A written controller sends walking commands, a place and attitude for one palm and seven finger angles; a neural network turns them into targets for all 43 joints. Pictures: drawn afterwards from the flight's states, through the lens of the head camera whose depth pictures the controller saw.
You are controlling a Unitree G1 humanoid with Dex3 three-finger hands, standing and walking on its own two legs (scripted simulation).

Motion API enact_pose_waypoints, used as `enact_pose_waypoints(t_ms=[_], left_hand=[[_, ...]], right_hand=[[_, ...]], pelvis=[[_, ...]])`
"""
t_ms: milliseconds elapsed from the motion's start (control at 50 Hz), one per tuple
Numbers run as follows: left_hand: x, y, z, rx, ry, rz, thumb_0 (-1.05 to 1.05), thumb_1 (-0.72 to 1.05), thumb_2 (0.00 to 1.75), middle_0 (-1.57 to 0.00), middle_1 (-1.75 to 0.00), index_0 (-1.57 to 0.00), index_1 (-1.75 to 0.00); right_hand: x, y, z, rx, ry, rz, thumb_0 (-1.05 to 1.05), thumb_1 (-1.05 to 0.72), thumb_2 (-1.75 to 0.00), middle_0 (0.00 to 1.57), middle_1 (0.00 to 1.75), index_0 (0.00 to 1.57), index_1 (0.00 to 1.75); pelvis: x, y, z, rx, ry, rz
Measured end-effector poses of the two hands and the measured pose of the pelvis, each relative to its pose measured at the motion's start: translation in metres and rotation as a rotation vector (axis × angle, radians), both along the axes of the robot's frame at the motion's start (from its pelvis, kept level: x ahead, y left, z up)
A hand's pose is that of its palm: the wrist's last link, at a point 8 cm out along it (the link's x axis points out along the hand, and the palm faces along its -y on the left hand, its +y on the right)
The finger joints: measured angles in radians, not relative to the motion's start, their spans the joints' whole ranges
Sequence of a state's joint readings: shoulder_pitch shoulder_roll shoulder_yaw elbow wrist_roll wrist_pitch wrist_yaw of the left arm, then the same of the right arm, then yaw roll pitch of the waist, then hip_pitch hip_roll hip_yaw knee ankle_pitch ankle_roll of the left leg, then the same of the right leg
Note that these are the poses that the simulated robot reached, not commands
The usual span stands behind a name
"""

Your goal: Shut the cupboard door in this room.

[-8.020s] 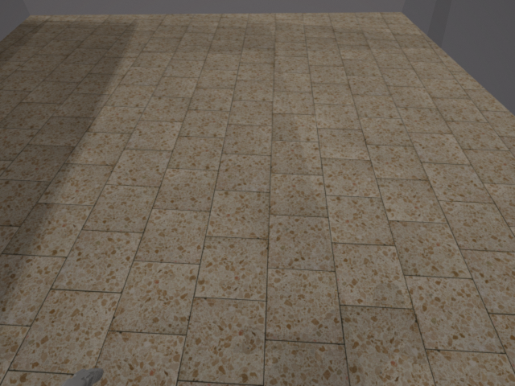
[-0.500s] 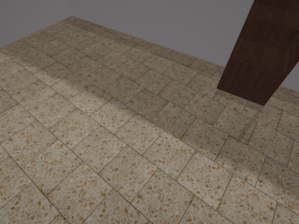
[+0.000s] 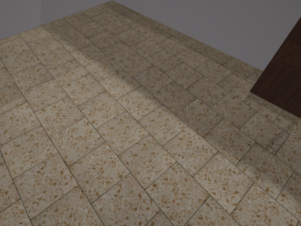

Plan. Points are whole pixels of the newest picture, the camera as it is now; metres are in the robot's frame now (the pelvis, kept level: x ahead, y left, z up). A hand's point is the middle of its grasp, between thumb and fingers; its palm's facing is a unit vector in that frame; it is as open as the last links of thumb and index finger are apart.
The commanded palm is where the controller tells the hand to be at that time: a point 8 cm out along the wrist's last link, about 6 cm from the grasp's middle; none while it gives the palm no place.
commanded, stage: turn or walk to find it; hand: left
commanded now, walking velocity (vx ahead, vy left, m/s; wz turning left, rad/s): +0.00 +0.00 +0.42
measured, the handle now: out of the picture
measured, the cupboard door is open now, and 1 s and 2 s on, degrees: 77 77 77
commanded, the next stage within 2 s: none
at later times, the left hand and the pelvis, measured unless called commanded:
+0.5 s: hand out of the picture +0.05 +0.18 -0.13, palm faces +0.19 -0.94 -0.29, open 7.4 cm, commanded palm none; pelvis -0.02 -0.03 +0.01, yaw +11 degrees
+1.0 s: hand out of the picture -0.12 +0.20 -0.17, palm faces +0.44 -0.86 -0.25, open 7.4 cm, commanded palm none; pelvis -0.05 +0.00 +0.01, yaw +24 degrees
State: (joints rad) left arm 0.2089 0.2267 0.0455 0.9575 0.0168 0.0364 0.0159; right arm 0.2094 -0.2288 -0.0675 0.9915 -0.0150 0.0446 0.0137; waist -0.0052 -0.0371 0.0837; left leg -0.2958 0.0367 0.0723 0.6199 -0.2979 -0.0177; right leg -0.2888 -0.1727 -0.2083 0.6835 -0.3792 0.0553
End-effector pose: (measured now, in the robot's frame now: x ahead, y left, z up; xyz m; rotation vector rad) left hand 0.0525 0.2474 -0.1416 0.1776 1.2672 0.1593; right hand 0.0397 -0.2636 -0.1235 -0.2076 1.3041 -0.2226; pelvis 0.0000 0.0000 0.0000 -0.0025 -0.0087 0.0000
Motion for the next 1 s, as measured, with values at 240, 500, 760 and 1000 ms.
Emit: enact_pose_waypoints(t_ms=[240, 500, 760, 1000], left_hand=[[-0.013, 0.028, 0.024, 0.037, -0.001, 0.070, 0.00, 0.91, 0.90, -0.20, -0.30, -0.20, -0.30], [-0.025, -0.026, 0.045, 0.083, -0.122, 0.146, 0.00, 0.90, 0.90, -0.20, -0.30, -0.20, -0.30], [-0.114, -0.043, 0.036, 0.045, 0.007, 0.324, 0.00, 0.91, 0.90, -0.20, -0.30, -0.20, -0.30], [-0.199, -0.003, 0.005, 0.001, 0.123, 0.483, 0.01, 0.91, 0.90, -0.20, -0.30, -0.20, -0.30]], right_hand=[[0.026, 0.041, 0.010, 0.050, -0.059, 0.092, 0.01, -0.90, -0.90, 0.21, 0.30, 0.21, 0.30], [0.034, -0.003, -0.017, 0.111, -0.018, 0.162, 0.01, -0.90, -0.90, 0.21, 0.30, 0.21, 0.30], [0.065, -0.005, -0.004, 0.055, 0.031, 0.324, 0.01, -0.91, -0.90, 0.20, 0.30, 0.20, 0.30], [0.113, 0.081, 0.018, 0.035, -0.157, 0.520, 0.01, -0.91, -0.90, 0.20, 0.30, 0.20, 0.30]], pelvis=[[-0.007, 0.011, 0.017, -0.003, 0.020, 0.062], [-0.017, -0.031, 0.012, 0.035, 0.008, 0.184], [-0.023, -0.035, 0.018, 0.042, 0.005, 0.318], [-0.048, 0.000, 0.008, 0.001, -0.008, 0.410]])
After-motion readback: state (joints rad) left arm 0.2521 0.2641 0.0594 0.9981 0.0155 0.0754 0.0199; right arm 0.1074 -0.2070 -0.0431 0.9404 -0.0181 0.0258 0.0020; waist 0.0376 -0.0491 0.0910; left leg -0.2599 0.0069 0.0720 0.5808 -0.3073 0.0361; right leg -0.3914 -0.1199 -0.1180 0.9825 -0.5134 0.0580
